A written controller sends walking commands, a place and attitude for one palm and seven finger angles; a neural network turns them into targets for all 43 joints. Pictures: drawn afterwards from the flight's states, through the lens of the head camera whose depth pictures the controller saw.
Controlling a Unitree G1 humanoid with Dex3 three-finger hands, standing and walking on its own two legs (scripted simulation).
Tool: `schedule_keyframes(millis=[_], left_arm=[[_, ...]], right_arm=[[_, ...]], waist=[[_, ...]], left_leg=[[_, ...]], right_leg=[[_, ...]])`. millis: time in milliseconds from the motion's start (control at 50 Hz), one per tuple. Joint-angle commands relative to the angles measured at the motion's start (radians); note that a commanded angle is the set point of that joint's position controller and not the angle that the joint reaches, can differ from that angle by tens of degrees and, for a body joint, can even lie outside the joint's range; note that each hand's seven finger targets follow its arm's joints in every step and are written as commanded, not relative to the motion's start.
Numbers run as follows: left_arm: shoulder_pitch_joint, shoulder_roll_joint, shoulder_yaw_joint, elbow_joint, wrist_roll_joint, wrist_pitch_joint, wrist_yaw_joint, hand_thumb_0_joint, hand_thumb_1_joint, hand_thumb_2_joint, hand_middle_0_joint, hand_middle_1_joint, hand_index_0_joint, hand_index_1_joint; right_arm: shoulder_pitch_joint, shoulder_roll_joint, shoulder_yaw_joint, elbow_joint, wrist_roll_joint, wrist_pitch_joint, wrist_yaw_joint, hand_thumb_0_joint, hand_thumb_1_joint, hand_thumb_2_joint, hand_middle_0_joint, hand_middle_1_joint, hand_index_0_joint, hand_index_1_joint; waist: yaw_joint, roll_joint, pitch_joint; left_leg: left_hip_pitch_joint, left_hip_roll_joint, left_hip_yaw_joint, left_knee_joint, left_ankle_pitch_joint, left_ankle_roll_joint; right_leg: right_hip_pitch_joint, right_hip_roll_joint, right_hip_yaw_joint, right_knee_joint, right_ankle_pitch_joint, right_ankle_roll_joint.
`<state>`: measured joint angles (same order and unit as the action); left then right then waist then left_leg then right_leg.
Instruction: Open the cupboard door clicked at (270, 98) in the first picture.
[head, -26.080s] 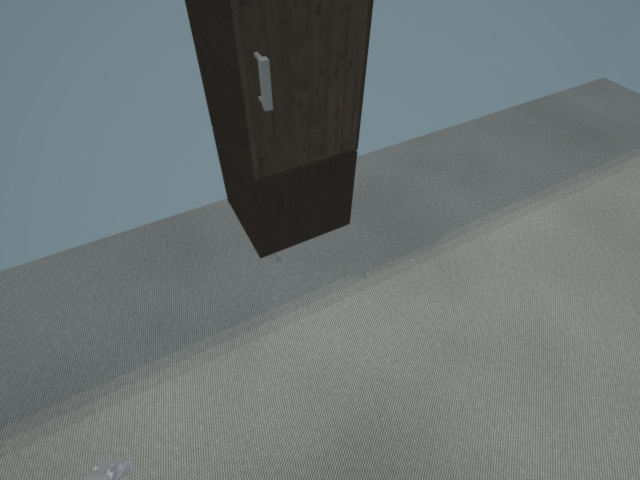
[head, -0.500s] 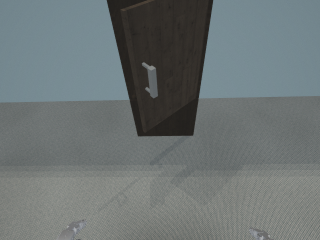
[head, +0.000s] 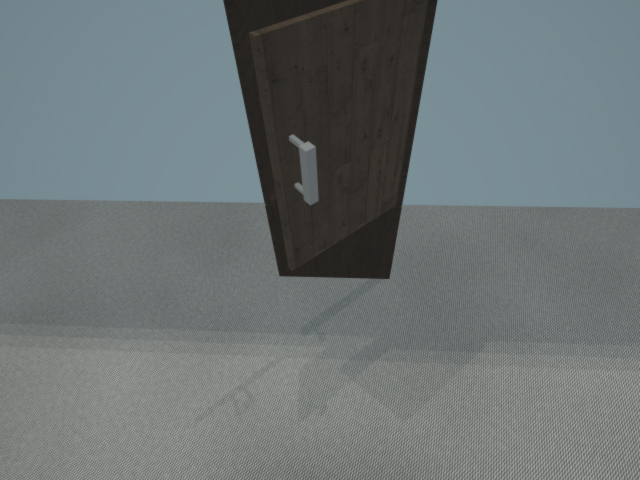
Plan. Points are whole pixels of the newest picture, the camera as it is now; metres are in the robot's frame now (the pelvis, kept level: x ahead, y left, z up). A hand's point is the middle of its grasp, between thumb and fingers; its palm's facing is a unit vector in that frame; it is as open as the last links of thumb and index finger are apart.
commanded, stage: let the arm hang, fingers relaxed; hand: left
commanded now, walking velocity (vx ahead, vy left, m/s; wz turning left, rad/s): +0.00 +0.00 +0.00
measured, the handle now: (302, 169) +0.66 +0.07 -0.02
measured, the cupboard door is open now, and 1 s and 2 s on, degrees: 41 41 41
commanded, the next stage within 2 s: look to check the result in 0.36 s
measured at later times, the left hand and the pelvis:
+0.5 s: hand out of the picture +0.10 +0.23 -0.15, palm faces -0.01 -0.95 -0.31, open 7.4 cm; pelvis +0.03 +0.00 +0.00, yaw +0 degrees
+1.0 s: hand out of the picture +0.12 +0.24 -0.15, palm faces -0.02 -0.94 -0.33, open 7.4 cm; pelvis +0.04 +0.00 +0.01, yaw +0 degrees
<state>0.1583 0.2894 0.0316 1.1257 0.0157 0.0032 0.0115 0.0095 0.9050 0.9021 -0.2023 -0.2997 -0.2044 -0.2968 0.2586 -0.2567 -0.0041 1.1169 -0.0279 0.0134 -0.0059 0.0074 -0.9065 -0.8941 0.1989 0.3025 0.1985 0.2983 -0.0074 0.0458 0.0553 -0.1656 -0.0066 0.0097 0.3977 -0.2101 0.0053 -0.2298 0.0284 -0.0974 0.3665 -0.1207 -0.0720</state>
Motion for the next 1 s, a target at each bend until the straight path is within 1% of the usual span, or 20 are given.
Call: schedule_keyframes(millis=[0, 20, 120, 200, 300, 420, 440, 460, 480, 540, 600, 620, 660, 700, 740, 780, 840, 900, 920, 980], left_arm=[[-0.038, 0.174, 0.026, -0.046, -0.003, -0.027, 0.011, 0.000, 0.900, 0.900, -0.200, -0.300, -0.200, -0.300], [-0.046, 0.174, 0.026, -0.044, -0.003, -0.028, 0.010, 0.000, 0.900, 0.900, -0.200, -0.300, -0.200, -0.300], [-0.064, 0.181, 0.026, -0.045, -0.003, -0.033, 0.012, 0.000, 0.900, 0.900, -0.200, -0.300, -0.200, -0.300], [-0.075, 0.182, 0.027, -0.049, -0.002, -0.038, 0.013, 0.000, 0.900, 0.900, -0.200, -0.300, -0.200, -0.300], [-0.086, 0.184, 0.026, -0.047, -0.003, -0.041, 0.014, 0.000, 0.900, 0.900, -0.200, -0.300, -0.200, -0.300], [-0.091, 0.184, 0.024, -0.040, -0.003, -0.041, 0.012, 0.000, 0.900, 0.900, -0.200, -0.300, -0.200, -0.300], [-0.090, 0.185, 0.023, -0.039, -0.003, -0.042, 0.012, 0.000, 0.900, 0.900, -0.200, -0.300, -0.200, -0.300], [-0.091, 0.185, 0.022, -0.038, -0.004, -0.041, 0.012, 0.000, 0.900, 0.900, -0.200, -0.300, -0.200, -0.300], [-0.087, 0.186, 0.023, -0.036, -0.004, -0.042, 0.012, 0.000, 0.900, 0.900, -0.200, -0.300, -0.200, -0.300], [-0.088, 0.189, 0.021, -0.034, -0.005, -0.043, 0.012, 0.000, 0.900, 0.900, -0.200, -0.300, -0.200, -0.300], [-0.083, 0.192, 0.021, -0.033, -0.005, -0.042, 0.012, 0.000, 0.900, 0.900, -0.200, -0.300, -0.200, -0.300], [-0.089, 0.191, 0.019, -0.031, -0.005, -0.041, 0.012, 0.000, 0.900, 0.900, -0.200, -0.300, -0.200, -0.300], [-0.087, 0.191, 0.017, -0.030, -0.006, -0.041, 0.012, 0.000, 0.900, 0.900, -0.200, -0.300, -0.200, -0.300], [-0.087, 0.192, 0.018, -0.031, -0.005, -0.041, 0.012, 0.000, 0.900, 0.900, -0.200, -0.300, -0.200, -0.300], [-0.090, 0.192, 0.016, -0.028, -0.005, -0.040, 0.011, 0.000, 0.900, 0.900, -0.200, -0.300, -0.200, -0.300], [-0.088, 0.195, 0.016, -0.028, -0.006, -0.042, 0.011, 0.000, 0.900, 0.900, -0.200, -0.300, -0.200, -0.300], [-0.089, 0.197, 0.016, -0.029, -0.005, -0.042, 0.012, 0.000, 0.900, 0.900, -0.200, -0.300, -0.200, -0.300], [-0.091, 0.199, 0.017, -0.034, -0.005, -0.043, 0.013, 0.000, 0.900, 0.900, -0.200, -0.300, -0.200, -0.300], [-0.092, 0.199, 0.016, -0.032, -0.005, -0.043, 0.013, 0.000, 0.900, 0.900, -0.200, -0.300, -0.200, -0.300], [-0.094, 0.200, 0.016, -0.035, -0.005, -0.043, 0.013, 0.000, 0.900, 0.900, -0.200, -0.300, -0.200, -0.300]], right_arm=[[0.015, -0.161, -0.031, -0.032, 0.004, -0.015, -0.009, 0.000, -0.900, -0.900, 0.200, 0.300, 0.200, 0.300], [0.012, -0.160, -0.030, -0.030, 0.003, -0.018, -0.008, 0.000, -0.900, -0.900, 0.200, 0.300, 0.200, 0.300], [-0.022, -0.167, -0.028, -0.029, 0.004, -0.021, -0.009, 0.000, -0.900, -0.900, 0.200, 0.300, 0.200, 0.300], [-0.047, -0.178, -0.028, -0.031, 0.006, -0.025, -0.010, 0.000, -0.900, -0.900, 0.200, 0.300, 0.200, 0.300], [-0.072, -0.186, -0.027, -0.034, 0.007, -0.026, -0.013, 0.000, -0.900, -0.900, 0.200, 0.300, 0.200, 0.300], [-0.092, -0.193, -0.025, -0.034, 0.005, -0.025, -0.014, 0.000, -0.900, -0.900, 0.200, 0.300, 0.200, 0.300], [-0.092, -0.195, -0.024, -0.034, 0.006, -0.026, -0.014, 0.000, -0.900, -0.900, 0.200, 0.300, 0.200, 0.300], [-0.096, -0.198, -0.024, -0.034, 0.006, -0.025, -0.015, 0.000, -0.900, -0.900, 0.200, 0.300, 0.200, 0.300], [-0.095, -0.199, -0.024, -0.035, 0.007, -0.025, -0.015, 0.000, -0.900, -0.900, 0.200, 0.300, 0.200, 0.300], [-0.099, -0.204, -0.024, -0.034, 0.008, -0.025, -0.016, 0.000, -0.900, -0.900, 0.200, 0.300, 0.200, 0.300], [-0.106, -0.209, -0.023, -0.035, 0.009, -0.024, -0.017, 0.000, -0.900, -0.900, 0.200, 0.300, 0.200, 0.300], [-0.108, -0.207, -0.024, -0.033, 0.008, -0.023, -0.017, 0.000, -0.900, -0.900, 0.200, 0.300, 0.200, 0.300], [-0.108, -0.209, -0.022, -0.031, 0.008, -0.024, -0.016, 0.000, -0.900, -0.900, 0.200, 0.300, 0.200, 0.300], [-0.112, -0.212, -0.022, -0.033, 0.009, -0.024, -0.017, 0.000, -0.900, -0.900, 0.200, 0.300, 0.200, 0.300], [-0.110, -0.210, -0.021, -0.030, 0.009, -0.024, -0.016, 0.000, -0.900, -0.900, 0.200, 0.300, 0.200, 0.300], [-0.112, -0.218, -0.022, -0.031, 0.008, -0.026, -0.017, 0.000, -0.900, -0.900, 0.200, 0.300, 0.200, 0.300], [-0.115, -0.215, -0.021, -0.030, 0.009, -0.027, -0.017, 0.000, -0.900, -0.900, 0.200, 0.300, 0.200, 0.300], [-0.117, -0.218, -0.022, -0.031, 0.011, -0.026, -0.018, 0.000, -0.900, -0.900, 0.200, 0.300, 0.200, 0.300], [-0.118, -0.215, -0.022, -0.029, 0.010, -0.027, -0.017, 0.000, -0.900, -0.900, 0.200, 0.300, 0.200, 0.300], [-0.119, -0.218, -0.022, -0.029, 0.010, -0.029, -0.018, 0.000, -0.900, -0.900, 0.200, 0.300, 0.200, 0.300]], waist=[[0.007, -0.070, -0.010], [0.005, -0.056, -0.020], [0.007, -0.068, -0.024], [0.006, -0.046, -0.061], [0.004, -0.041, -0.073], [0.001, -0.025, -0.070], [-0.001, -0.035, -0.080], [0.000, -0.026, -0.071], [-0.001, -0.040, -0.089], [-0.001, -0.046, -0.089], [0.001, -0.029, -0.089], [-0.002, -0.036, -0.077], [-0.002, -0.030, -0.088], [0.000, -0.028, -0.081], [0.000, -0.042, -0.081], [0.000, -0.055, -0.098], [0.000, -0.039, -0.100], [0.000, -0.054, -0.095], [0.000, -0.044, -0.092], [-0.001, -0.048, -0.100]], left_leg=[[-0.075, 0.093, -0.096, -0.096, -0.025, 0.040], [-0.071, 0.098, -0.096, -0.104, -0.015, 0.039], [-0.049, 0.099, -0.095, -0.112, 0.039, 0.036], [-0.017, 0.107, -0.094, -0.118, 0.084, 0.032], [0.008, 0.110, -0.091, -0.123, 0.106, 0.027], [0.028, 0.114, -0.089, -0.132, 0.113, 0.023], [0.034, 0.116, -0.090, -0.136, 0.120, 0.023], [0.033, 0.115, -0.089, -0.135, 0.122, 0.022], [0.040, 0.116, -0.088, -0.134, 0.121, 0.022], [0.049, 0.117, -0.088, -0.133, 0.139, 0.023], [0.056, 0.117, -0.086, -0.133, 0.134, 0.023], [0.053, 0.120, -0.087, -0.137, 0.127, 0.022], [0.059, 0.121, -0.091, -0.141, 0.136, 0.022], [0.061, 0.123, -0.089, -0.143, 0.136, 0.023], [0.061, 0.124, -0.092, -0.149, 0.140, 0.023], [0.073, 0.125, -0.093, -0.146, 0.158, 0.023], [0.079, 0.125, -0.089, -0.147, 0.177, 0.022], [0.080, 0.126, -0.088, -0.146, 0.176, 0.023], [0.080, 0.125, -0.086, -0.147, 0.181, 0.022], [0.086, 0.127, -0.088, -0.150, 0.204, 0.021]], right_leg=[[0.070, -0.156, 0.196, -0.123, -0.211, 0.004], [0.081, -0.158, 0.195, -0.118, -0.192, 0.005], [0.106, -0.160, 0.190, -0.113, -0.106, 0.016], [0.134, -0.160, 0.182, -0.101, -0.017, 0.019], [0.149, -0.161, 0.180, -0.101, 0.048, 0.023], [0.149, -0.162, 0.180, -0.110, 0.063, 0.022], [0.155, -0.162, 0.180, -0.107, 0.077, 0.021], [0.153, -0.162, 0.181, -0.108, 0.085, 0.023], [0.164, -0.163, 0.181, -0.109, 0.091, 0.024], [0.168, -0.164, 0.177, -0.106, 0.128, 0.026], [0.163, -0.161, 0.177, -0.111, 0.114, 0.024], [0.157, -0.162, 0.176, -0.112, 0.106, 0.022], [0.165, -0.162, 0.176, -0.110, 0.112, 0.019], [0.157, -0.159, 0.175, -0.110, 0.107, 0.018], [0.163, -0.162, 0.172, -0.110, 0.110, 0.019], [0.171, -0.162, 0.171, -0.104, 0.137, 0.018], [0.174, -0.164, 0.169, -0.097, 0.167, 0.017], [0.170, -0.159, 0.167, -0.099, 0.169, 0.018], [0.172, -0.164, 0.170, -0.099, 0.179, 0.019], [0.181, -0.163, 0.168, -0.091, 0.208, 0.017]])
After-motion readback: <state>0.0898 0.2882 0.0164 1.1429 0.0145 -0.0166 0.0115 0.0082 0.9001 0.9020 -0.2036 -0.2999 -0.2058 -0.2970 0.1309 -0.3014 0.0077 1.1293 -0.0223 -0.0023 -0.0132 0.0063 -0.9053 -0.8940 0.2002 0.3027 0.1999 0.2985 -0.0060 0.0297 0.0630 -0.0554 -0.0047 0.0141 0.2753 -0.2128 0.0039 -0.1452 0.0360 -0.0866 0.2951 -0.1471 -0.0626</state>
